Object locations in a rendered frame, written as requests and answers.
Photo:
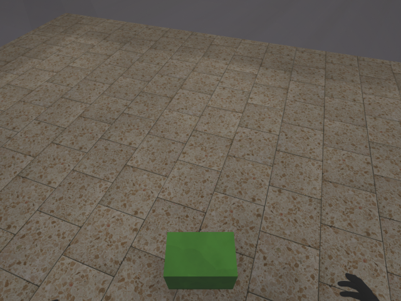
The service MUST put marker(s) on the carton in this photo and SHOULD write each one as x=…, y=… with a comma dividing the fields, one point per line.
x=200, y=260

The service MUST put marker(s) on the right robot hand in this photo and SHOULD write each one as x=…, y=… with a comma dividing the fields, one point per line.
x=364, y=292

